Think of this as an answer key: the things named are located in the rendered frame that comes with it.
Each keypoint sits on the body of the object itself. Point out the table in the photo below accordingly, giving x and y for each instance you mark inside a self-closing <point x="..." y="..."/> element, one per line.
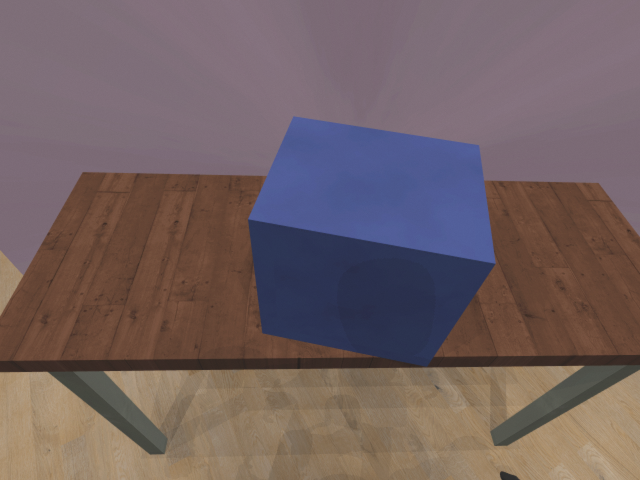
<point x="150" y="272"/>

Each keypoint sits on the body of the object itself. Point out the carton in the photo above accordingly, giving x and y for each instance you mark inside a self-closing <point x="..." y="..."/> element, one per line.
<point x="368" y="240"/>

